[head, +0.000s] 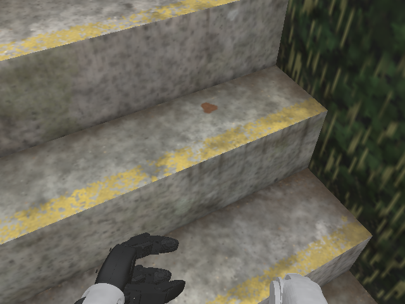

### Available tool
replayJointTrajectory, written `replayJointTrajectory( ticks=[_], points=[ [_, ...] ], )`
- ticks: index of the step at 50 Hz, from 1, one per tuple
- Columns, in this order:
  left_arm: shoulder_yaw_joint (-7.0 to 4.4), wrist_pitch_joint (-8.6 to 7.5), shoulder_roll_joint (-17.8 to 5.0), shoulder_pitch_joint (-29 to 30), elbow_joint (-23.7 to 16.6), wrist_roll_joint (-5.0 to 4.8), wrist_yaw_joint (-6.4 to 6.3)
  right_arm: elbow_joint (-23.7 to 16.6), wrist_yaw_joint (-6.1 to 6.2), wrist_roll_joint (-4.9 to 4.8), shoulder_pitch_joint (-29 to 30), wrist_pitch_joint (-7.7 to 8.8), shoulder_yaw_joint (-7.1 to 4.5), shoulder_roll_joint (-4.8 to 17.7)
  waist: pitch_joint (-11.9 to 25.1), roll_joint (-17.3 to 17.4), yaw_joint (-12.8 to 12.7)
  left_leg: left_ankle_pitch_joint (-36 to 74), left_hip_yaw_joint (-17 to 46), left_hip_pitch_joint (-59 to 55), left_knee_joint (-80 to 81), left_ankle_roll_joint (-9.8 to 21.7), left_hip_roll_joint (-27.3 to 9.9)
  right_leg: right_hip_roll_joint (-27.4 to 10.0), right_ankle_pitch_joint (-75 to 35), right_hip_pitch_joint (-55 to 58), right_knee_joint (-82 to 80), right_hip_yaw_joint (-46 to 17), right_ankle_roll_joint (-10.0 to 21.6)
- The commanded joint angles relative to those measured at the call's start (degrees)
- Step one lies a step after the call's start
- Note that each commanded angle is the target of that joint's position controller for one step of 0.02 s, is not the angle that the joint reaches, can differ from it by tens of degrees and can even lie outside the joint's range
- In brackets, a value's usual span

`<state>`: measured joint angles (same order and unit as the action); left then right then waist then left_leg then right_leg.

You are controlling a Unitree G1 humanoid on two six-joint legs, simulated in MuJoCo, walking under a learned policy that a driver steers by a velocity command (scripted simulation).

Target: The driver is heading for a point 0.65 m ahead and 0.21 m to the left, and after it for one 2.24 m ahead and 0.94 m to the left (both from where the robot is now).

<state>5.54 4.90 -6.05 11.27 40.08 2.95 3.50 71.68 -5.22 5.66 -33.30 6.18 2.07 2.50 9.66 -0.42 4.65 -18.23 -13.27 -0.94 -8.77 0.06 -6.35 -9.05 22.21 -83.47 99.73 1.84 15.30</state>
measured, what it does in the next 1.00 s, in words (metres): climbs, turning left: right foot 0.20 m higher, then left foot 0.20 m higher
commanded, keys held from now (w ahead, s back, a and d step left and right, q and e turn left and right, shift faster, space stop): w+q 1.00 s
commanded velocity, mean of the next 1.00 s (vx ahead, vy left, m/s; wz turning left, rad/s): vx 0.50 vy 0.00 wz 0.50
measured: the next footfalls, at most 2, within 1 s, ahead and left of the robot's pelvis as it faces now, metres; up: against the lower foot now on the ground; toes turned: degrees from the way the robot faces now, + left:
right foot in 0.04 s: +0.25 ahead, -0.16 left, +0.20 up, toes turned -8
left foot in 0.50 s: +0.36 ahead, +0.09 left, +0.39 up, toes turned +14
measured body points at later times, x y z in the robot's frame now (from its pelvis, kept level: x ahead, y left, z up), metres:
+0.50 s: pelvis +0.26 -0.04 +0.21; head +0.24 -0.03 +0.66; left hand +0.22 +0.16 +0.04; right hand +0.50 -0.20 +0.12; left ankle +0.33 +0.09 -0.30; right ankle +0.21 -0.16 -0.54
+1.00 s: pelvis +0.44 +0.04 +0.38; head +0.44 +0.04 +0.83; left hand +0.62 +0.31 +0.36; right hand +0.46 -0.18 +0.23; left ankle +0.32 +0.08 -0.34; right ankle +0.62 -0.02 -0.04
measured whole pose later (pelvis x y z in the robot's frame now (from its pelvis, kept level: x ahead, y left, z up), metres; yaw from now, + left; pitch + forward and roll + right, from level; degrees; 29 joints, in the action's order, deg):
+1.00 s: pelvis +0.44 +0.04 +0.38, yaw +30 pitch +6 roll -1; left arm 4.5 -1.8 -6.7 6.7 35.6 1.5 3.2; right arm 61.8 -5.1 5.1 -30.1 1.2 -1.0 8.1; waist 8.1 1.5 1.8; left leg -24.1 13.1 14.2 -33.4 5.2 8.0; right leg 1.6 23.0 -83.3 116.9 -2.9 9.5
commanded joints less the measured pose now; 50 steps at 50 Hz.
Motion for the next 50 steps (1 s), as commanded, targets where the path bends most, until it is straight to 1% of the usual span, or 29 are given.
replayJointTrajectory(
  ticks=[1,3,4,5,6,8,9,10,11,13,16,18,21,24,26,28,31,32,33,34,35,38,40,41,42,44,46,48,50],
  points=[
    [1.13,1.37,-0.64,14.80,-8.82,-1.45,3.06,-1.34,-4.64,-2.75,-1.25,0.78,-2.66,15.21,2.71,14.33,-8.31,70.08,5.59,19.84,7.65,18.53,-10.65,7.90,0.62,39.65,-16.27,10.39,-2.75],
    [-2.46,-0.16,-8.51,-6.14,-0.78,-1.91,1.71,-6.01,-3.70,-4.61,3.98,3.32,-4.28,19.99,10.05,16.73,-15.16,100.44,6.83,5.51,-10.59,11.80,-10.76,12.03,-7.13,54.94,-35.48,7.30,-3.53],
    [-2.37,-1.87,-8.90,-17.96,5.48,-3.16,1.33,-5.79,-4.64,-0.83,-4.25,4.35,-2.98,14.17,22.68,2.66,-14.40,88.87,14.40,29.32,-31.16,9.48,-8.55,2.86,-24.38,81.67,-35.55,-10.68,2.68],
    [-3.94,-0.88,-12.92,-34.25,9.66,0.72,0.40,-5.83,-5.36,-0.65,-2.09,3.49,-3.14,13.46,27.19,-4.53,-19.50,43.56,17.64,39.90,-43.97,7.17,-1.91,-6.82,-31.99,94.99,-53.81,-31.86,6.69],
    [-7.68,-1.75,-18.23,-42.99,14.84,0.97,0.51,-4.43,-4.94,-3.71,-3.64,1.71,-3.99,8.76,26.74,-10.74,-17.76,23.08,24.88,40.85,-78.18,6.35,4.55,-15.67,-28.99,85.78,-71.21,-49.31,8.98],
    [-8.42,-5.68,-17.69,-30.04,18.29,-1.54,-0.07,-3.02,-3.22,-5.19,1.72,1.99,-4.66,4.26,6.42,-12.20,-11.01,27.25,27.78,54.60,-109.98,6.67,3.54,-13.31,-3.83,65.33,-72.50,-35.14,2.11],
    [-7.31,-6.28,-12.90,-22.55,18.73,-1.68,-0.15,-3.84,-2.66,-5.13,6.12,1.46,-3.92,1.78,4.20,-3.49,-7.07,25.50,26.33,60.23,-115.60,9.18,2.80,-10.78,-1.12,61.74,-70.41,-25.11,-0.01],
    [-7.00,-8.44,-2.85,-19.27,21.21,-1.93,-2.49,-20.13,3.23,-5.47,19.00,2.12,-5.02,4.14,1.42,0.15,-1.90,20.11,19.59,56.33,-108.84,7.45,3.15,-9.94,9.58,61.20,-70.90,-20.73,-5.75],
    [-3.92,-7.40,-0.46,-11.89,17.73,0.51,-0.21,-8.09,0.09,-6.08,13.90,-1.10,-2.53,-1.45,3.10,3.18,-1.96,26.84,26.86,61.20,-115.47,12.86,0.26,-10.94,-2.92,55.58,-73.80,-15.99,-4.96],
    [-3.84,-8.24,2.42,-12.96,16.79,0.59,0.67,-9.59,-0.90,-6.20,14.76,-2.89,-3.57,1.91,-2.28,4.09,0.13,22.20,25.24,62.89,-115.26,14.13,0.43,-10.31,-12.64,52.37,-76.17,-8.27,-3.80],
    [-4.08,-8.32,-0.73,-16.94,19.72,2.83,0.61,-13.90,-1.73,-7.83,20.30,-3.38,-2.23,2.38,-5.19,-2.25,0.06,11.97,22.50,74.27,-139.08,19.14,4.56,-9.55,-13.62,57.01,-83.15,-1.12,-2.18],
    [-3.28,-9.22,-1.08,-20.46,22.99,3.58,0.41,-18.40,-1.43,-6.72,25.88,-4.06,-1.27,2.71,-5.40,0.74,1.22,12.46,21.62,80.39,-136.66,21.98,4.97,-6.81,-15.32,61.97,-83.85,5.80,-4.58],
    [-3.73,-10.65,-7.59,-16.63,19.71,3.16,1.80,-22.37,0.25,-5.87,33.09,-6.35,-3.36,13.22,-0.92,0.96,3.07,20.23,13.31,66.20,-106.17,17.09,2.18,-1.78,-20.53,56.16,-89.60,17.50,-4.31],
    [-4.94,-9.62,-13.56,-24.76,21.84,0.99,4.82,-26.34,0.94,-4.19,44.53,-11.03,-1.45,12.22,-1.02,-7.76,-1.54,-19.44,4.19,62.32,-73.25,9.52,6.38,-8.11,-49.39,68.75,-94.49,15.48,4.20],
    [-6.13,-9.86,-17.18,-25.69,21.18,1.91,6.30,-23.43,-0.67,-4.64,33.25,-10.19,-0.01,7.17,1.10,-10.40,-1.53,-15.68,3.83,65.19,-73.29,7.67,8.85,-16.26,-68.96,85.29,-86.27,15.97,7.11],
    [-5.89,-10.59,-15.20,-31.00,22.29,2.98,5.25,-23.67,0.57,-4.91,32.43,-8.72,-0.25,9.06,7.79,-7.94,-4.87,-6.86,7.05,59.04,-67.47,11.34,12.36,-12.59,-84.47,91.26,-76.70,15.31,5.81],
    [-6.79,-9.68,-17.84,-30.37,23.73,2.83,4.24,-22.74,1.42,-6.14,26.43,-8.02,-1.66,13.47,6.76,-9.40,-0.74,-8.81,13.52,40.15,-54.56,11.66,16.02,-6.55,-83.84,76.24,-67.45,15.14,4.19],
    [-8.55,-11.51,-17.99,-19.39,11.84,-5.37,-1.55,-22.76,5.51,-4.03,23.52,-5.61,-3.44,12.04,6.38,5.93,0.46,-21.52,21.21,30.50,-46.95,11.32,15.11,-4.36,-72.01,68.75,-50.00,16.94,-2.90],
    [-6.79,-11.77,-13.53,-12.07,8.19,-4.56,-2.67,-20.78,7.41,-3.50,20.43,-5.18,-4.79,16.06,4.90,17.68,2.53,-27.23,40.43,24.66,-31.86,14.47,9.55,3.09,-36.04,52.04,-32.08,12.94,-6.06],
    [-5.32,-11.78,-8.19,-6.45,4.09,-0.89,-2.17,-22.77,8.49,-3.47,23.07,-5.56,-5.13,17.21,1.61,14.44,2.18,-27.14,55.45,26.27,-22.87,18.27,7.01,8.89,-23.42,43.01,-9.43,0.73,-9.32],
    [-4.52,-11.90,-4.83,-7.26,0.78,1.12,-1.67,-24.50,8.49,-3.51,25.20,-5.20,-5.28,17.50,-1.09,9.00,0.12,-16.45,54.63,27.75,-21.48,18.76,5.42,10.51,-19.87,38.58,2.77,-4.30,-10.57],
    [-4.32,-12.54,-3.53,-11.12,-4.67,2.29,-3.15,-22.69,7.49,-3.83,22.42,-1.99,-6.30,15.49,-4.94,2.52,-4.12,5.81,51.04,24.32,-25.40,16.33,5.04,11.81,-15.49,27.78,13.32,-6.91,-10.63],
    [-4.49,-11.76,-4.21,-10.69,-7.11,2.06,-4.03,-21.64,7.29,-4.12,19.49,-0.94,-6.64,14.70,-6.78,1.77,-3.80,4.79,49.11,19.17,-22.61,15.88,4.48,11.61,-12.36,20.42,17.31,-7.44,-10.94],
    [-4.96,-8.49,-9.71,-8.47,-3.33,-2.15,-1.10,-19.52,4.12,-2.18,14.77,-3.46,-3.65,10.33,-0.41,-1.58,-0.23,37.50,49.10,9.07,-29.85,20.54,1.42,15.91,-7.36,4.77,20.55,-17.50,-8.98],
    [-4.26,-8.99,-7.17,-5.55,-4.59,-1.48,0.26,-16.44,2.57,-2.01,4.20,-4.00,-3.81,9.69,-0.38,-2.63,1.68,44.86,51.27,-1.59,-29.28,22.02,-2.12,15.72,-0.17,-4.98,26.62,-16.37,-7.04],
    [-4.16,-10.52,-8.37,-3.89,-5.88,-1.17,0.49,-15.34,0.77,-3.01,3.93,-4.44,-4.76,12.80,-0.05,2.67,-2.18,43.60,44.45,2.84,-24.92,21.35,-2.08,13.71,12.79,-7.35,32.45,-8.30,-7.30],
    [-2.89,-10.57,-5.04,-0.69,-5.92,-1.43,-0.95,-11.67,0.90,-0.47,1.71,-4.50,-3.97,9.87,-3.79,3.01,-3.19,25.64,42.36,11.40,-21.31,17.09,0.55,12.77,12.10,-8.53,38.69,-7.94,-4.89],
    [-1.86,-8.35,-4.25,4.30,-10.90,-1.40,-0.98,-13.09,0.12,1.36,4.78,-3.81,-4.17,12.38,-4.37,-4.31,-5.87,7.21,38.90,27.83,-13.62,13.20,5.65,9.18,-4.60,5.28,16.59,-4.08,-3.60],
    [-0.50,-4.48,-1.38,15.43,-16.52,-1.57,0.87,-14.76,-1.13,-2.15,10.34,-4.45,-5.26,16.05,-5.38,1.47,-7.72,16.76,38.10,55.35,7.61,20.56,2.20,9.82,4.09,39.02,-2.81,5.30,-8.79]
  ],
)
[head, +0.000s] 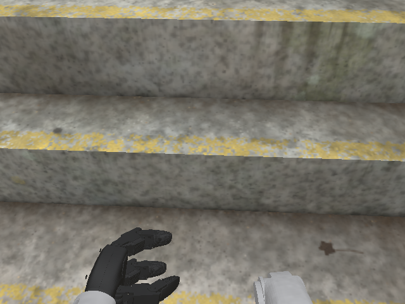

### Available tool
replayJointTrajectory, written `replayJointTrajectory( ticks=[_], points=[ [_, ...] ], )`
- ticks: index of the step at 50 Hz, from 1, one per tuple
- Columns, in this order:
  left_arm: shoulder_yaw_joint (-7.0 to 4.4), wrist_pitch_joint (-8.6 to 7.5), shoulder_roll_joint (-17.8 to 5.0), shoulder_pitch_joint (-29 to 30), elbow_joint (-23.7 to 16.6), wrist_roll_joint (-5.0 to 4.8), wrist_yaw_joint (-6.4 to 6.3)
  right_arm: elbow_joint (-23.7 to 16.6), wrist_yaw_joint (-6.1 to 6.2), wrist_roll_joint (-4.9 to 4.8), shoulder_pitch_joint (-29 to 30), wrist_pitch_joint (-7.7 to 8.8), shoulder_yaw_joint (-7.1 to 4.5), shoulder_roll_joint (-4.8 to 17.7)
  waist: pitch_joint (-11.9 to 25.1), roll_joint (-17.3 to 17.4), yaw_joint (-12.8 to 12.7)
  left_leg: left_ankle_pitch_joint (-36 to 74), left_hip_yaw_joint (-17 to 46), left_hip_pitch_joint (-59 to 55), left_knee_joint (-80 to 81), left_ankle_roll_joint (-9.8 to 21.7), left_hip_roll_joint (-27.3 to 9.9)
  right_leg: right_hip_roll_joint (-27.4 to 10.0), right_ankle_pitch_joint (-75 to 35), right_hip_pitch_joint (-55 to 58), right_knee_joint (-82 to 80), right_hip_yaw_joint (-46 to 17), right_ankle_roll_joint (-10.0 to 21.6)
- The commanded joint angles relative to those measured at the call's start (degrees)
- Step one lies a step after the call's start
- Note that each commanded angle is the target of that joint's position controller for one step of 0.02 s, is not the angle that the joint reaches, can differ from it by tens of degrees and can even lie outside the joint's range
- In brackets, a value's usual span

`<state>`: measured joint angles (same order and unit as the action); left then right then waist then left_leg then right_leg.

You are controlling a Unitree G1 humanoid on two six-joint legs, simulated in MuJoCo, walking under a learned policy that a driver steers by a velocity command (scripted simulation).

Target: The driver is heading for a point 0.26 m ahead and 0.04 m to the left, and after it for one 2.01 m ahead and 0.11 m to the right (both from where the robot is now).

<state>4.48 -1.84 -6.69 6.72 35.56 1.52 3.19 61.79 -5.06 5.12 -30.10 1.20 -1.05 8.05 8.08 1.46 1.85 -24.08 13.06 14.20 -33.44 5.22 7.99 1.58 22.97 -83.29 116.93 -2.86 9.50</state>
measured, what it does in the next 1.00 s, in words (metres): climbs: right foot 0.22 m higher, then left foot 0.22 m higher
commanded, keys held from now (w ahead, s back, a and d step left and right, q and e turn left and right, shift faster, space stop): w+q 0.24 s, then w+e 0.76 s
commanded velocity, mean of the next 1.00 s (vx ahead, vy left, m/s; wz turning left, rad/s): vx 0.50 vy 0.00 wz -0.04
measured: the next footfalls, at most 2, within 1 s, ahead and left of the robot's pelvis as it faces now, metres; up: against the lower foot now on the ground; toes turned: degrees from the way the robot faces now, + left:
right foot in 0.08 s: +0.20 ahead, -0.15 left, +0.22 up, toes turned +4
left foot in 0.62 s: +0.45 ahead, +0.25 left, +0.44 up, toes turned +16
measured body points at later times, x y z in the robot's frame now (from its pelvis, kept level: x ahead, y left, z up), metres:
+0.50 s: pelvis +0.22 +0.02 +0.23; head +0.22 +0.01 +0.68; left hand +0.07 +0.16 +0.08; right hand +0.51 -0.09 +0.17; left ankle +0.28 +0.17 -0.20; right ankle +0.16 -0.15 -0.50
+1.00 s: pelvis +0.46 +0.15 +0.44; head +0.46 +0.15 +0.89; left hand +0.66 +0.36 +0.34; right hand +0.41 -0.08 +0.29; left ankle +0.42 +0.24 -0.28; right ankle +0.49 +0.01 +0.09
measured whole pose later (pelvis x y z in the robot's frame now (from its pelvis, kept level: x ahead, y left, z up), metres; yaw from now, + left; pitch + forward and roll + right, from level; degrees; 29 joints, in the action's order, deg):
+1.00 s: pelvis +0.46 +0.15 +0.44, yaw -2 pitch +6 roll +3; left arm -1.4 -2.6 -12.7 -2.8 50.4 -1.0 6.8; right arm 66.7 -4.1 6.0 -22.1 2.9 -0.1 11.0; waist 8.8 -3.0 2.4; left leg -20.8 -18.6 15.8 -31.0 1.6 -2.7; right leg 4.4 1.2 -78.1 134.6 -9.2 15.5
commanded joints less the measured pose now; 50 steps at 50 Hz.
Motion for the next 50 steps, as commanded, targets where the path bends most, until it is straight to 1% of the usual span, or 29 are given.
replayJointTrajectory(
  ticks=[1,2,3,4,5,6,7,8,10,12,17,19,20,21,22,24,26,28,30,31,32,34,35,36,38,40,41,44,50],
  points=[
    [0.50,3.23,0.04,23.04,-12.97,-1.85,2.06,-3.60,-2.05,-2.11,3.21,0.88,-1.95,11.03,-3.79,0.23,-2.83,32.13,15.28,40.50,33.20,16.11,-15.16,0.53,7.34,44.84,-23.25,10.50,-6.39],
    [-1.07,2.95,-1.35,8.57,-8.06,-2.67,2.26,-6.15,-2.81,-3.07,9.53,2.82,-2.60,15.04,-1.06,9.86,-9.28,72.82,12.44,28.96,27.05,14.90,-19.82,2.33,-2.24,49.23,-20.55,9.21,-8.31],
    [-3.51,3.06,-8.30,2.75,-6.22,-2.75,2.17,-6.57,-3.00,-5.52,9.42,4.03,-4.54,19.01,5.33,7.75,-11.23,102.65,9.05,13.00,19.82,14.85,-19.36,6.90,5.11,47.56,-34.53,11.62,-8.36],
    [-5.65,2.05,-12.70,-5.92,-3.59,-2.47,1.72,-8.09,-4.03,-4.72,8.67,5.34,-5.75,19.47,7.59,5.96,-12.00,128.46,7.18,1.16,6.77,14.91,-18.88,6.95,1.88,50.83,-47.79,9.48,-5.63],
    [-6.75,1.62,-13.84,-22.00,2.30,-1.50,1.30,-6.40,-5.21,-0.79,4.64,5.40,-4.29,10.16,20.29,-6.56,-12.22,116.11,8.03,13.20,-13.38,12.03,-14.23,-0.40,-15.54,75.00,-56.50,-11.32,4.36],
    [-7.43,2.27,-16.17,-35.59,8.76,0.18,0.51,-4.48,-7.15,2.97,1.52,4.08,-1.66,1.39,23.86,-20.35,-13.33,52.52,8.12,32.21,-29.39,9.40,-3.32,-12.90,4.73,90.07,-79.72,-41.99,13.46],
    [-8.25,2.40,-17.80,-34.76,8.30,1.38,0.56,-1.47,-7.06,-1.23,8.27,2.38,-3.08,5.10,8.76,-18.12,-16.88,30.86,7.47,42.13,-62.96,7.20,-0.15,-17.76,37.19,73.82,-91.67,-56.12,13.29],
    [-7.40,0.69,-15.42,-30.45,11.40,-0.65,0.10,-2.65,-5.67,-4.31,11.84,2.46,-3.30,5.69,-3.34,-13.85,-12.70,31.45,3.57,51.11,-73.64,7.60,-2.93,-18.05,41.39,63.64,-90.19,-50.53,11.19],
    [-3.95,-0.12,-2.08,-23.58,18.03,-0.70,0.27,-3.55,-2.49,-4.19,14.51,3.01,-3.05,6.15,-3.63,-0.67,-5.10,29.27,3.86,52.73,-79.55,11.44,-4.53,-17.74,25.80,58.19,-85.04,-32.59,7.05],
    [-1.24,-1.04,6.31,-14.64,19.40,-0.57,-0.15,-6.27,-1.55,-4.70,16.57,1.86,-1.04,1.19,-1.99,-1.88,-0.13,22.72,2.50,55.50,-83.06,12.91,-6.17,-16.01,10.03,57.65,-89.09,-19.18,2.76],
    [-4.30,-3.10,-4.27,-11.49,19.31,4.54,0.89,-15.17,0.60,-5.90,25.88,0.49,2.04,2.14,-3.82,-3.86,2.42,13.57,-9.85,46.23,-75.98,10.96,-11.73,-12.95,2.53,45.60,-106.61,0.75,0.68],
    [-4.61,-3.55,-6.82,-13.05,18.08,4.01,1.28,-13.89,0.54,-4.64,23.39,0.07,1.36,5.38,-4.65,-4.55,2.01,10.35,-10.96,43.99,-87.56,9.84,-10.15,-13.64,-4.20,45.76,-108.21,1.42,2.32],
    [-6.09,-7.03,-6.01,-30.77,26.18,-1.05,-4.56,-21.11,3.90,-4.23,27.30,0.69,1.06,0.19,-12.55,-1.91,1.96,10.20,-11.91,54.45,-85.61,3.10,-13.64,-17.18,5.37,59.39,-108.09,-3.68,2.77],
    [-5.06,-7.81,-4.28,-37.93,27.82,-0.99,-6.45,-22.88,4.56,-4.18,32.26,0.89,1.72,-1.14,-14.80,-0.68,-1.81,7.52,-12.45,66.07,-85.89,0.70,-14.39,-17.70,5.77,70.65,-107.92,-8.05,2.99],
    [-4.12,-5.86,-4.81,-44.18,29.30,4.92,-2.82,-22.36,2.81,-2.78,41.90,0.17,4.25,2.39,-4.99,-3.71,-11.55,2.56,-8.06,84.14,-87.30,7.36,-11.45,-18.37,-4.44,92.58,-101.70,-8.83,4.22],
    [-3.71,-3.88,-2.20,-53.72,35.20,7.93,-0.60,-29.04,1.79,-2.66,50.95,-0.33,6.23,-1.78,-8.74,-8.20,-12.71,-7.48,-5.67,105.51,-88.63,13.65,-16.01,-23.99,-7.14,105.57,-102.63,-14.21,3.94],
    [-3.45,-3.71,-1.55,-53.51,36.42,7.52,2.56,-34.06,2.76,-1.32,60.50,-1.82,6.35,0.78,-7.15,-6.54,-11.04,-1.37,-12.39,91.35,-68.12,14.56,-20.14,-20.96,-11.65,91.78,-110.60,-10.37,2.83],
    [-4.40,-3.88,-4.78,-47.59,35.52,2.53,6.79,-38.04,0.71,-1.01,71.19,-5.15,8.02,-0.74,-6.78,-11.20,-7.39,-12.15,-16.72,43.07,-57.26,8.72,-15.27,-18.70,-7.39,47.42,-124.91,-3.46,5.39],
    [-5.25,-8.12,-11.60,-39.98,32.28,0.28,8.03,-31.93,-1.20,-4.62,51.97,-4.75,5.52,3.07,1.82,-14.88,4.22,-0.17,-24.10,25.95,-54.84,6.00,-8.51,-18.28,-80.03,61.29,-113.03,4.25,4.08],
    [-7.13,-8.99,-16.34,-37.48,30.59,-2.74,7.26,-28.02,-0.95,-3.19,41.89,-4.56,4.34,5.55,7.80,-17.98,7.89,-5.07,-21.20,22.67,-41.80,5.08,-6.27,-17.80,-92.99,73.92,-102.74,5.05,0.08],
    [-7.69,-9.56,-14.23,-41.74,30.42,-0.53,6.79,-23.64,-0.36,-3.30,32.92,-3.90,4.15,6.85,14.76,-9.47,6.78,13.39,-11.05,7.36,-42.31,7.87,-9.58,-16.22,-94.41,61.82,-88.75,2.05,-1.48],
    [-6.94,-6.80,-3.83,-43.20,29.27,3.97,6.52,-13.11,0.77,-1.45,7.73,-4.46,0.72,15.13,24.58,15.68,9.31,1.84,29.24,-10.50,-1.46,12.12,-26.71,-5.44,-30.46,39.91,-53.18,-8.93,-0.58],
    [-7.76,-5.38,-4.07,-42.11,32.19,1.08,5.93,-9.69,0.92,-2.59,6.01,-2.63,-1.42,16.95,16.91,14.04,10.28,-15.20,35.44,-0.12,6.40,11.19,-29.67,-3.49,-32.46,36.70,-21.40,-15.02,-1.33],
    [-9.97,-6.83,-4.45,-29.48,17.97,-1.49,-0.43,-12.92,3.34,-5.76,21.39,0.64,-2.34,12.21,15.95,8.31,2.13,-19.16,31.08,-2.15,5.18,7.29,-32.17,-1.74,-29.08,37.63,-4.84,-5.48,-4.96],
    [-8.68,-5.37,-0.22,-23.36,12.88,0.19,-3.95,-6.92,5.42,-6.21,28.02,3.78,-1.32,4.57,1.39,7.81,-3.22,-18.83,14.22,12.59,-1.02,2.54,-28.50,-4.78,-35.14,29.74,-0.78,-4.54,-2.67],
    [-7.52,-4.02,1.97,-22.81,9.41,0.33,-3.68,-2.74,4.96,-3.29,26.65,5.52,-0.91,-0.68,-4.78,3.57,-6.60,-9.88,3.93,16.31,2.29,1.13,-27.31,-3.51,-28.67,26.11,3.28,-5.23,-0.70],
    [-6.69,-2.01,-0.06,-21.84,17.16,-3.80,1.17,-4.75,1.51,0.19,22.29,2.75,1.07,-0.32,-5.46,-4.60,-2.03,22.26,5.60,15.53,6.71,3.65,-30.14,-2.16,-30.17,19.95,4.99,-13.07,5.12],
    [-7.03,-2.30,-2.48,-26.40,18.56,-3.41,3.40,-6.01,0.64,-1.79,27.18,1.95,0.17,0.89,-2.78,-4.40,-6.49,37.38,-9.90,10.82,9.62,6.69,-28.00,0.23,-21.97,16.00,4.31,-12.92,6.36],
    [-3.69,0.20,-3.71,-9.35,12.04,-2.36,3.59,3.05,0.55,2.08,10.16,3.64,2.90,0.26,-0.88,-2.67,-4.38,21.99,-23.45,-6.07,17.21,4.05,-21.22,-0.16,-22.00,-4.40,18.33,-4.91,12.20]
  ],
)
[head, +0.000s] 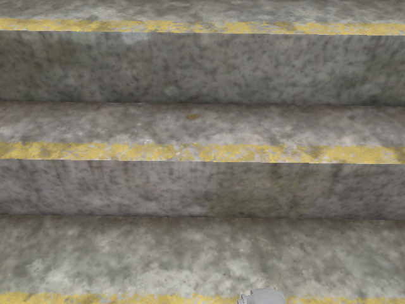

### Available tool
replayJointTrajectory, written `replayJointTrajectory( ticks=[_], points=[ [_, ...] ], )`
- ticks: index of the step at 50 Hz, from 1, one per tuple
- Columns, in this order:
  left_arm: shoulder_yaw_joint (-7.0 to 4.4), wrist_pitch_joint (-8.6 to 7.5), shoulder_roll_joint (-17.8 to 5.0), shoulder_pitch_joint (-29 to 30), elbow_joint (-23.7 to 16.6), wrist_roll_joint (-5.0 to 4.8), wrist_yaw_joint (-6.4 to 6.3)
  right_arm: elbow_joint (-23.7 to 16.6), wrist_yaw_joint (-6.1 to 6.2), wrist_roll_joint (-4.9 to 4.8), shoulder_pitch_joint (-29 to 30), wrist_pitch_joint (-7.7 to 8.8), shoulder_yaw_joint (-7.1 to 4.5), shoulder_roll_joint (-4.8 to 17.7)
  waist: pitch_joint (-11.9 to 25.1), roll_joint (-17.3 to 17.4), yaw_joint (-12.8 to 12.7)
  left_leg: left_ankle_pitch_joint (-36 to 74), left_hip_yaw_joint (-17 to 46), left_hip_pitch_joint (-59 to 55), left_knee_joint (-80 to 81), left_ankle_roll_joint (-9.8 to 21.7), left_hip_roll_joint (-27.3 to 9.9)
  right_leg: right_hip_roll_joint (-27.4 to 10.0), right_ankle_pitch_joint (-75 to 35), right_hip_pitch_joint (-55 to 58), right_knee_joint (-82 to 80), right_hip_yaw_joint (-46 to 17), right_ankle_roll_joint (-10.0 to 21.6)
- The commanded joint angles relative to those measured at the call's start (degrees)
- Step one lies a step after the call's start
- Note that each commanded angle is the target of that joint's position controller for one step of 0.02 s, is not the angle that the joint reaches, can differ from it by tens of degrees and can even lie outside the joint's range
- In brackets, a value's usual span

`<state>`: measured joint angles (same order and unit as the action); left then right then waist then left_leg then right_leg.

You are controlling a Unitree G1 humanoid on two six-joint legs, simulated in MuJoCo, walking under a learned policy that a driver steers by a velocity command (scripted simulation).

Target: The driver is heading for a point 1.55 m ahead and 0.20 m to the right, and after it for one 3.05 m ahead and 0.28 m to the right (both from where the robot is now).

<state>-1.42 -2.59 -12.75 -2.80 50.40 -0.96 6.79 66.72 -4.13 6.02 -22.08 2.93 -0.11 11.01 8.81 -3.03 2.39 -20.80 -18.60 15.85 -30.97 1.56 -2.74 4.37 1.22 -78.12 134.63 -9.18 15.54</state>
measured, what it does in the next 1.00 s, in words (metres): climbs: right foot 0.20 m higher, then left foot 0.21 m higher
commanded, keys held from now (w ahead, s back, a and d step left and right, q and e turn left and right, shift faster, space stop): w+e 0.50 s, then w+q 0.14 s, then q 0.36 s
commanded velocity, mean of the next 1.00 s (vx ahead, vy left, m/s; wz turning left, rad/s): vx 0.41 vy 0.00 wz -0.24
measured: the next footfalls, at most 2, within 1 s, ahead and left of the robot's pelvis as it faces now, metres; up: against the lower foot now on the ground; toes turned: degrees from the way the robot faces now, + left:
right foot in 0.20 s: +0.24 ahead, -0.13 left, +0.20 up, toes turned -11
left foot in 0.68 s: +0.48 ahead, -0.03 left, +0.41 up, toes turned -18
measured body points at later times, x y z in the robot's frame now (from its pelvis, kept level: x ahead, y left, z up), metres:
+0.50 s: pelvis +0.22 -0.06 +0.18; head +0.21 -0.05 +0.63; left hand +0.23 +0.16 +0.02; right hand +0.30 -0.32 +0.07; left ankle +0.27 +0.10 -0.22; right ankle +0.20 -0.12 -0.53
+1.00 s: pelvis +0.40 -0.09 +0.41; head +0.39 -0.07 +0.86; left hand +0.64 +0.09 +0.30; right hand +0.34 -0.27 +0.25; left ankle +0.44 -0.02 -0.32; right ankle +0.44 -0.29 -0.11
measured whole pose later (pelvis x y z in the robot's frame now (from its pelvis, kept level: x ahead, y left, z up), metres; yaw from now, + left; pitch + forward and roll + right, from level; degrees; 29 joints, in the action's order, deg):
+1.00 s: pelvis +0.40 -0.09 +0.41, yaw -14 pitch +6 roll +0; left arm -1.4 -2.7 -13.6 -4.0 51.5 1.6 3.9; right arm 60.4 -3.8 4.1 -22.7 3.1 1.4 5.5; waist 9.8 -2.2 2.9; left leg -15.8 1.3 24.8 -35.1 3.8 4.9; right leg -2.6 0.7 -66.6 98.7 -8.7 3.7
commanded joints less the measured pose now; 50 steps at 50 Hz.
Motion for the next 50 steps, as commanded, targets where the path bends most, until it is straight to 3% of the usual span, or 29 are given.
replayJointTrajectory(
  ticks=[1,6,7,9,11,12,13,14,15,17,18,20,22,23,27,29,30,32,33,34,35,36,37,38,39,41,44,46,50],
  points=[
    [2.61,1.45,2.22,4.52,-4.77,0.28,-0.54,-1.14,-0.19,1.62,-0.37,2.15,2.21,-2.72,-0.93,2.81,-4.04,18.95,5.95,-9.47,15.93,7.87,-9.45,-4.58,1.45,-9.52,-4.89,4.61,5.48],
    [4.20,6.56,4.22,15.27,-10.68,2.16,-2.91,1.86,-1.75,2.24,-13.44,2.09,2.82,0.81,-1.31,12.02,-1.92,36.07,8.08,-23.12,18.90,13.24,-16.64,-8.94,5.32,-15.88,-19.03,11.46,2.18],
    [5.02,8.20,3.81,17.99,-11.66,1.74,-1.68,-1.06,-3.89,1.01,-1.84,1.47,1.92,3.47,-5.82,8.03,-4.16,35.85,3.43,-13.62,26.23,14.00,-19.30,-11.22,18.78,-4.96,-36.86,14.05,1.53],
    [5.05,11.79,2.17,17.74,-13.44,1.53,1.16,-0.44,-5.55,-1.96,1.22,1.78,-0.24,13.95,-1.40,15.81,-9.74,104.29,3.53,-2.19,25.69,21.63,-21.57,-4.32,17.48,20.88,-44.23,23.61,-0.33],
    [2.74,8.65,-1.62,5.08,-8.36,0.57,0.00,-1.81,-4.56,-1.93,0.28,3.67,-0.90,13.32,4.73,15.55,-10.48,118.91,0.20,-20.42,10.61,18.08,-18.80,4.83,20.91,27.20,-62.95,23.97,-2.49],
    [2.93,6.51,-2.41,5.82,-6.57,-1.87,-1.64,1.47,-4.31,1.15,-14.04,4.35,0.59,9.04,11.25,11.66,-2.78,123.56,4.66,-12.94,4.77,15.71,-18.51,4.76,20.36,43.27,-63.86,19.32,-1.49],
    [1.94,7.31,-2.76,-5.99,-4.38,-0.76,-2.16,2.73,-4.38,1.37,-7.18,3.43,-0.81,13.33,11.54,14.31,-12.20,108.48,5.75,-10.69,-5.88,15.05,-15.17,5.29,19.91,49.93,-78.63,11.48,-2.33],
    [0.53,7.09,-6.47,-24.56,3.51,1.48,-3.08,1.01,-5.69,3.21,1.10,2.07,-0.90,10.00,14.02,7.28,-17.55,72.32,9.51,11.65,-24.77,11.74,-9.87,2.19,12.82,70.48,-88.34,-2.67,-0.28],
    [-2.90,4.74,-9.02,-17.75,3.15,2.58,-6.59,-14.83,-0.22,-7.61,11.65,4.95,-2.00,5.02,10.76,-7.08,-8.95,21.49,8.89,21.84,-53.21,3.94,4.64,-7.27,26.21,70.50,-97.20,-25.54,4.85],
    [-2.21,3.40,-6.02,-8.95,2.97,4.04,-9.06,-21.49,2.96,-4.39,17.81,4.98,-0.18,-1.51,4.85,-0.66,-4.87,21.25,22.96,32.24,-76.86,3.47,3.75,-7.76,39.22,60.05,-105.46,-25.20,0.35],
    [0.32,2.95,-0.79,-20.77,9.67,6.14,-4.66,-8.81,-1.20,-5.24,8.89,0.62,0.14,-2.02,-2.72,-0.07,-8.89,28.89,38.52,49.17,-83.72,9.35,6.87,-8.76,30.12,58.76,-106.13,-24.42,-1.59],
    [1.71,1.44,2.16,-15.85,11.90,3.92,-2.65,-13.74,-2.27,-1.54,10.85,0.05,1.74,-4.90,-4.85,1.72,-1.40,21.80,36.32,56.26,-94.36,12.85,6.43,-7.92,15.81,54.66,-105.51,-20.98,-0.32],
    [2.05,0.52,2.74,-11.27,10.95,5.75,-1.66,-16.98,-0.81,-2.40,12.86,-0.27,1.44,-0.81,-1.09,6.15,3.44,22.04,28.75,57.94,-88.40,13.13,3.57,-6.27,0.68,54.03,-106.75,-8.81,-1.80],
    [1.03,0.22,0.31,-8.64,8.38,4.95,-1.10,-17.17,-0.17,-3.82,13.94,-0.08,1.26,0.86,-0.58,0.31,3.21,15.16,23.98,58.12,-97.89,10.99,3.34,-6.89,0.17,51.59,-110.03,-7.97,-0.71],
    [1.80,-0.93,-0.03,-18.61,11.33,8.33,-0.93,-20.86,1.10,-3.66,23.13,-0.83,2.94,0.38,-2.85,6.54,2.33,21.26,20.55,61.44,-97.07,10.23,1.74,-5.85,14.51,46.97,-111.89,-9.16,-3.48],
    [1.31,-1.43,-2.26,-18.17,9.79,7.08,-0.02,-23.32,2.16,-4.65,31.90,-2.44,1.48,5.84,-2.98,1.62,0.09,14.43,19.18,54.23,-82.78,6.53,-0.22,-7.04,8.26,41.90,-117.68,-7.74,-0.48],
    [0.65,-1.31,-4.22,-15.12,7.51,4.00,0.43,-24.92,2.64,-4.11,35.87,-3.69,1.87,5.43,-3.01,0.98,0.99,0.32,13.12,46.14,-67.00,4.16,0.72,-9.93,4.87,40.62,-125.22,-5.83,1.52],
    [0.58,-2.64,-6.52,-21.27,9.33,1.80,1.46,-26.39,1.45,-3.35,36.63,-6.08,2.56,1.11,-2.36,-7.77,1.16,-7.01,4.92,31.95,-57.45,1.33,4.72,-17.78,-37.01,44.69,-129.68,-8.12,6.85],
    [-0.81,-4.28,-3.51,-26.39,11.39,-1.90,-8.81,-19.24,6.01,-5.90,21.50,-4.28,3.59,-5.00,-0.56,2.87,-0.09,-12.88,-2.53,21.79,-56.61,5.47,8.47,-15.94,-67.42,58.47,-126.74,4.90,-1.74],
    [-0.96,-5.19,-7.61,-26.02,12.61,-2.93,-11.35,-15.94,7.74,-9.53,8.69,-2.43,2.68,-2.90,3.09,-6.89,6.32,-18.44,2.95,16.65,-47.28,6.58,9.38,-15.85,-90.33,66.98,-112.61,7.30,-2.27],
    [-2.45,-5.04,-13.76,-18.38,10.29,5.03,-0.46,-18.13,2.31,-5.14,9.89,-3.95,1.72,4.90,9.69,-8.64,7.63,3.22,14.97,22.23,-33.99,7.00,8.36,-18.77,-111.89,75.37,-97.55,1.96,1.91],
    [-3.35,-3.99,-9.57,-22.95,8.79,8.16,3.92,-16.01,1.70,-4.79,7.06,-5.17,-0.13,9.79,17.83,4.86,3.78,7.20,32.96,8.45,-26.01,14.20,4.49,-14.86,-104.42,65.03,-90.16,1.33,1.33],
    [-2.91,-1.28,-5.20,-17.28,9.09,7.69,6.15,-12.51,2.70,-1.95,-3.63,-7.19,-1.46,9.23,12.32,17.04,10.80,3.04,51.47,-0.12,-3.95,17.86,-1.06,-8.30,-58.52,48.16,-76.50,-1.25,-1.20],
    [-3.42,1.31,-3.12,-17.98,12.59,3.51,6.14,-16.07,2.15,-0.26,-1.81,-8.27,-1.42,7.50,4.02,20.82,13.23,-17.91,74.32,6.81,8.58,22.81,-7.62,1.69,-11.79,33.47,-41.84,-7.07,-4.00],
    [-3.43,1.66,-2.98,-12.67,10.39,-0.07,3.93,-12.98,2.04,-1.04,-0.57,-7.57,-1.25,5.83,-3.54,11.41,9.38,-32.18,75.28,9.85,8.45,18.74,-6.68,3.60,-12.08,18.78,-24.69,-13.83,-1.40],
    [-1.90,0.20,-2.37,-9.66,7.74,0.09,-0.20,-8.97,1.07,-0.85,8.02,-4.00,0.24,-1.59,-6.82,-2.72,1.23,-25.24,60.59,13.31,5.55,12.60,-5.31,2.58,-11.01,10.22,-19.39,-15.19,1.91],
    [-0.21,0.05,-0.76,-8.06,2.58,3.77,-4.02,-7.68,0.22,-3.09,15.70,0.98,2.37,-7.13,-2.79,-3.20,-6.83,3.72,33.12,17.47,4.87,6.29,0.27,-2.74,-7.91,11.95,-32.72,-4.67,-3.54],
    [0.24,-0.07,-0.57,-1.38,-0.72,1.80,-4.08,-11.67,-0.19,-2.35,15.83,2.18,1.36,-2.94,1.06,1.88,-5.58,13.05,23.49,20.83,8.65,3.26,2.82,-6.23,-0.96,20.38,-40.30,5.89,-10.56],
    [-0.57,-0.02,-4.06,-1.86,-0.49,2.86,-3.63,-16.20,1.39,-2.12,9.16,2.75,-0.56,3.77,1.03,8.74,-1.79,24.59,29.31,17.36,9.26,6.93,0.20,-4.64,2.23,22.48,-26.68,7.42,-16.08]
  ],
)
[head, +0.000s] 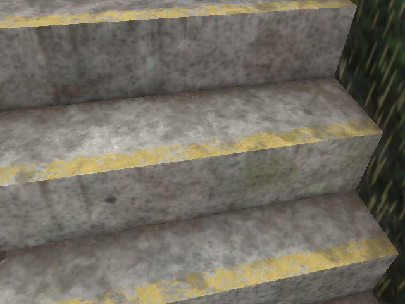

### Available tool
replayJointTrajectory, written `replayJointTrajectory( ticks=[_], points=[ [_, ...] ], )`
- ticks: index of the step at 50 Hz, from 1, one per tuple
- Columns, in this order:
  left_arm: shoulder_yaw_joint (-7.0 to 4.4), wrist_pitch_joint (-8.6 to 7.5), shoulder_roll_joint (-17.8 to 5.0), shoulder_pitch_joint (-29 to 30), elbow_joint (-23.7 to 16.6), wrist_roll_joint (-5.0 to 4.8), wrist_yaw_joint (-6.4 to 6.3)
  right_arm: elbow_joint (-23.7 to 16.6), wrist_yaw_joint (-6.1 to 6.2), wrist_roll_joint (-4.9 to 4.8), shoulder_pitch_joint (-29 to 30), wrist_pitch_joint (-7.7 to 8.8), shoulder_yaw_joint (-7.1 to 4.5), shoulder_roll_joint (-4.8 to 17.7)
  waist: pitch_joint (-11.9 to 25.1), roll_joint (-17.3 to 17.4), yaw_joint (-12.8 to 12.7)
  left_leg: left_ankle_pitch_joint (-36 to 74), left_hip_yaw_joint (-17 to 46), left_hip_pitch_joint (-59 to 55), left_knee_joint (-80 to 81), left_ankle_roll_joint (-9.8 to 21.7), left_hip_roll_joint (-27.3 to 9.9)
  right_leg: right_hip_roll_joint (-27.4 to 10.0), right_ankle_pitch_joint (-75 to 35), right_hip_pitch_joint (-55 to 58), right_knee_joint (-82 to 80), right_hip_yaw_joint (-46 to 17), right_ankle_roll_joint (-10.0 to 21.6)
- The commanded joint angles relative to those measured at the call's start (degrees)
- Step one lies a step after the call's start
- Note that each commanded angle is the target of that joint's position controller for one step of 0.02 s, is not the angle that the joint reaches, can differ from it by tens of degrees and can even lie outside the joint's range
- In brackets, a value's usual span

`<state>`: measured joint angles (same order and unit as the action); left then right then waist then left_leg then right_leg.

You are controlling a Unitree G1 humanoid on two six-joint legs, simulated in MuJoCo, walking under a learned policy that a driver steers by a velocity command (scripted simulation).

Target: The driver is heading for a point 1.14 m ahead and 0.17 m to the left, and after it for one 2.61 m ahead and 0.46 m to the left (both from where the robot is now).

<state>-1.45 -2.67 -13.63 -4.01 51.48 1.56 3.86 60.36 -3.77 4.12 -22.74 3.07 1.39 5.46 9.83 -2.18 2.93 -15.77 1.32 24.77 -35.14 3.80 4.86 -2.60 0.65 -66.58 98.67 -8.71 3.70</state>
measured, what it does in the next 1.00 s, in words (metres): steps on the spot, turning left: right foot, then left foot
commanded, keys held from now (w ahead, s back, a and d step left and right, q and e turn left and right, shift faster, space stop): q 0.60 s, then no key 0.12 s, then e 0.28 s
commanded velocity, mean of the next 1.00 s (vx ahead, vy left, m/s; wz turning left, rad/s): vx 0.03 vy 0.00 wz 0.37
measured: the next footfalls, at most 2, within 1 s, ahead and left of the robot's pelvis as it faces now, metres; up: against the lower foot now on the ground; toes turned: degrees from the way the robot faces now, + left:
right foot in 0.28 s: +0.13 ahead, -0.17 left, +0.00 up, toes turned +8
left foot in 0.72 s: +0.04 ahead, +0.05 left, +0.00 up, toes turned +29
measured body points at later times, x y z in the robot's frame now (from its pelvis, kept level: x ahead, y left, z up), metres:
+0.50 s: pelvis +0.08 -0.08 +0.02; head +0.07 -0.09 +0.47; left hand +0.12 +0.19 -0.09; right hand +0.31 -0.26 -0.08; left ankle -0.02 +0.06 -0.45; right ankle +0.09 -0.18 -0.72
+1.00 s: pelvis +0.05 -0.03 +0.00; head +0.05 -0.03 +0.45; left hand +0.07 +0.21 -0.12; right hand +0.27 -0.18 -0.11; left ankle +0.00 +0.03 -0.73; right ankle +0.10 -0.18 -0.72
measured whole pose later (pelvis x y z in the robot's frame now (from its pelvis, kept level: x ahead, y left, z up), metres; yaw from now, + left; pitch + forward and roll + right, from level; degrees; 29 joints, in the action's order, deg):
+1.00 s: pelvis +0.05 -0.03 +0.00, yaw +21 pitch +3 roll +0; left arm -0.7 -3.8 -8.4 -16.3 44.3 0.5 2.7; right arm 43.9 -2.3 1.5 -9.7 0.7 -1.3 8.5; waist 3.9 -0.3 -0.2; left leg -19.9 -9.1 16.3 -33.2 4.0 0.2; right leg -6.7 17.6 -20.9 39.4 3.5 -0.8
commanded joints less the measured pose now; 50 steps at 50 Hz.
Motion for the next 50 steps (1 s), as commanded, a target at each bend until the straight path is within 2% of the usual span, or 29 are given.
replayJointTrajectory(
  ticks=[1,4,8,10,11,13,14,15,16,17,18,19,21,23,26,28,31,33,34,36,37,38,40,41,42,43,45,47,50],
  points=[
    [-0.45,0.06,-3.33,2.78,-3.27,0.66,-1.87,-9.29,1.20,-0.32,5.59,2.62,-2.31,8.90,0.77,8.32,-0.51,23.15,12.93,-1.94,11.26,7.17,-9.64,2.45,4.59,3.66,10.46,5.73,-4.81],
    [-0.74,0.19,-4.48,5.89,-6.71,0.81,-5.48,-11.92,0.39,-1.35,3.36,4.05,-2.46,6.61,1.42,7.20,-0.02,34.92,19.85,-17.75,6.05,11.87,-15.27,-0.10,8.22,-5.91,8.26,3.49,-6.94],
    [-0.08,0.68,-2.09,7.34,-11.03,2.94,-5.48,-18.74,1.10,-3.78,12.02,5.37,-2.86,10.63,0.39,7.22,-3.26,40.85,19.04,-10.21,6.21,11.07,-13.75,-2.35,7.74,14.11,-21.19,7.86,-8.38],
    [-0.71,1.92,-2.21,1.81,-12.58,1.47,-5.17,-22.50,1.07,-4.69,20.25,5.64,-4.86,15.57,-0.04,9.23,-7.93,53.57,17.17,1.81,6.60,10.70,-12.07,-0.02,11.61,36.82,-39.95,11.28,-8.22],
    [-1.25,1.85,-2.69,0.01,-12.24,0.17,-4.68,-22.95,1.61,-4.45,19.05,5.82,-5.66,16.41,-0.44,10.18,-6.89,57.21,18.84,-1.85,4.85,10.86,-11.38,3.08,9.64,40.02,-52.14,13.21,-8.92],
    [-1.82,0.84,-2.96,-5.92,-9.40,-0.99,-4.34,-21.92,0.46,-4.36,15.66,3.98,-6.95,16.22,-0.89,4.56,-6.84,48.12,19.80,-12.05,-2.69,10.60,-7.33,8.14,-4.93,45.54,-81.76,16.70,-7.51],
    [-2.40,0.84,-3.89,-9.65,-7.58,-1.07,-4.90,-20.82,-1.18,-3.95,12.46,3.05,-6.57,13.66,2.37,2.62,-6.83,52.51,16.61,-16.48,-9.95,8.40,-4.03,4.29,-14.91,51.65,-85.14,12.82,-4.67],
    [-3.13,-0.21,-9.00,-10.54,-8.50,-0.92,-5.20,-19.81,-1.73,-3.33,-3.09,1.96,-3.43,2.90,17.96,-7.14,2.79,17.86,12.92,-2.08,-28.74,2.20,-0.45,-14.13,-69.09,75.25,-68.15,-0.73,12.84],
    [-4.93,0.38,-11.32,-6.41,-12.18,2.21,-3.75,-16.84,-1.32,-4.15,-7.75,0.99,-4.61,6.37,14.87,-15.71,0.35,-22.81,13.26,21.88,-57.85,-4.10,7.49,-28.22,-81.07,79.16,-67.83,-18.73,24.82],
    [-4.86,0.15,-10.21,-10.06,-10.44,4.70,-2.89,-17.29,-1.28,-4.82,-2.16,-0.07,-5.92,9.94,8.28,-3.82,-2.70,-17.03,15.96,31.91,-80.42,-4.77,6.48,-27.46,-61.62,72.31,-70.44,-17.08,20.80],
    [-3.41,0.14,-7.08,-7.11,-9.85,3.74,-1.67,-18.51,-0.75,-6.27,4.25,-0.86,-6.02,9.09,0.92,-2.28,-1.74,-9.12,15.61,37.58,-88.57,-3.09,4.81,-22.61,-44.95,64.64,-71.72,-7.52,16.21],
    [-0.98,0.30,-0.96,1.93,-13.39,2.17,-1.31,-19.23,0.20,-6.24,6.88,-1.67,-6.41,11.93,2.69,-1.22,0.70,-5.65,13.94,34.40,-87.06,-2.34,2.43,-20.13,-36.89,57.68,-76.46,-0.97,14.12],
    [0.16,0.31,1.75,4.69,-14.02,0.93,-1.69,-23.65,1.40,-4.10,16.55,-2.03,-4.98,10.91,1.85,4.48,0.94,-8.43,9.40,32.79,-78.57,-3.63,-1.91,-14.84,-21.95,52.26,-78.43,6.94,11.37],
    [-0.75,-0.59,-1.45,3.68,-15.29,0.68,-2.90,-22.92,1.11,-3.68,19.03,-2.13,-4.11,9.51,2.83,-2.98,-1.10,-5.75,3.79,28.60,-80.22,-5.77,-2.61,-11.61,-20.11,49.89,-79.83,10.79,11.35],
    [-0.16,-3.04,-1.99,5.81,-17.37,0.61,-2.35,-19.81,0.20,-3.49,15.12,-2.43,-4.45,11.05,1.38,-1.95,0.15,0.90,0.99,21.92,-64.60,-7.74,-6.01,-9.54,-9.75,46.57,-80.24,15.23,8.20],
    [-0.08,-4.60,-2.86,11.28,-19.70,-1.27,-1.84,-19.60,-0.74,-2.02,14.94,-3.14,-4.80,9.69,-0.29,-1.79,2.71,-4.69,-4.80,9.38,-38.47,-9.99,-9.79,-8.23,-4.88,42.86,-80.54,18.62,4.82],
    [-3.83,-3.52,-9.84,-2.62,-15.50,0.42,-2.10,-22.82,0.43,-2.05,17.78,-3.10,-4.17,8.25,-4.91,-7.18,-4.83,-7.54,-6.51,12.86,-19.06,-7.44,-9.26,-19.20,0.87,56.97,-80.81,7.18,12.51],
    [-3.62,-1.93,-8.09,-6.65,-14.28,0.67,-2.01,-23.74,1.73,-2.70,16.28,-2.17,-4.31,8.31,-5.56,-4.30,-5.00,-1.63,-4.26,11.00,-10.21,-3.97,-9.81,-24.42,8.33,60.56,-80.90,1.72,12.86],
    [-2.81,-1.29,-5.65,-4.09,-14.59,0.15,-1.63,-23.27,2.06,-3.11,14.87,-1.39,-4.49,7.94,-4.71,-3.60,-2.97,0.95,-4.40,7.01,-2.02,-2.17,-9.16,-23.13,10.43,60.14,-78.95,3.34,10.84],
    [-1.37,-0.38,-0.60,-3.22,-14.56,0.19,-1.02,-22.40,2.76,-3.32,13.73,-0.17,-4.83,7.22,-1.58,-1.60,-2.37,12.00,-4.97,-5.81,9.52,1.32,-6.59,-16.95,10.65,56.55,-71.87,9.57,4.40],
    [-0.68,-0.48,3.40,-5.20,-15.42,0.43,-1.15,-21.99,3.32,-3.18,13.57,0.40,-5.85,10.63,2.10,5.52,-5.28,30.53,-0.15,-15.29,7.73,6.32,-10.13,-9.03,14.37,50.10,-63.57,17.55,-1.09],
    [0.40,-1.54,5.59,-7.30,-16.80,-0.87,-1.21,-22.76,2.95,-4.54,13.77,0.24,-5.70,13.31,5.47,11.01,-6.31,37.42,11.71,-22.62,8.08,11.90,-17.34,-3.56,19.70,42.44,-60.17,16.98,-7.32],
    [0.71,-2.70,4.44,-5.49,-14.01,-2.14,0.50,-22.45,-1.11,-5.09,18.57,-0.67,-3.51,5.82,-3.24,4.36,-5.01,12.49,7.85,-10.25,7.88,4.24,-14.49,-4.47,8.58,46.25,-65.68,13.75,-9.19],
    [-0.91,-1.27,-0.63,-6.38,-11.86,-3.07,-3.89,-22.80,3.29,-2.32,11.37,0.74,-2.67,3.42,-4.20,-1.10,-3.73,27.22,6.45,-9.00,9.24,1.51,-16.84,-6.33,10.18,52.08,-72.22,13.79,-4.25],
    [-0.46,-0.44,0.23,-7.57,-10.62,-2.04,-5.60,-21.10,5.26,-2.56,10.27,1.32,-3.00,5.79,-6.79,1.86,-3.59,32.51,3.97,-11.02,7.96,-0.71,-15.35,-6.38,9.91,52.27,-73.34,12.90,-3.26],
    [1.03,-2.14,5.11,-3.45,-12.92,-1.25,-0.64,-19.80,0.10,-5.49,14.94,0.06,-4.19,9.35,-2.29,9.57,-2.60,20.07,2.02,-15.34,7.35,-2.11,-11.54,-3.86,6.88,48.63,-67.63,13.68,-4.11],
    [0.56,-2.66,3.33,-3.36,-12.46,-2.02,1.56,-18.04,-1.41,-2.84,10.62,-1.46,-5.03,11.64,-3.98,4.32,-0.06,11.35,2.14,-15.33,10.10,-0.71,-12.72,-3.26,8.34,46.00,-66.10,14.07,-4.27],
    [-0.55,-2.85,0.09,-3.89,-13.64,-1.10,-0.07,-18.77,0.66,-2.83,11.95,-1.92,-6.21,14.40,-4.06,3.71,-0.03,8.51,4.04,-16.10,12.26,4.63,-14.61,-2.46,10.84,41.90,-62.39,14.52,-3.89],
    [-1.13,-2.62,-0.95,-5.51,-14.20,-0.86,-2.53,-22.05,3.58,-2.39,15.08,-1.41,-6.21,14.65,-2.36,9.10,-0.04,18.89,11.98,-19.16,16.00,13.60,-24.52,-2.57,16.18,32.99,-48.98,9.54,-3.64]
  ],
)
Velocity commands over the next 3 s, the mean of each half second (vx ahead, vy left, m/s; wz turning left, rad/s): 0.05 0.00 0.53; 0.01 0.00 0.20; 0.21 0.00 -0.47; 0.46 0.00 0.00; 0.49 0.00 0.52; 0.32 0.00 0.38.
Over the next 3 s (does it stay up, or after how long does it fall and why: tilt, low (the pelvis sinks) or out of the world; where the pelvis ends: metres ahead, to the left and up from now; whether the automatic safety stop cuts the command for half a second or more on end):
stays up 0.57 -0.08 0.45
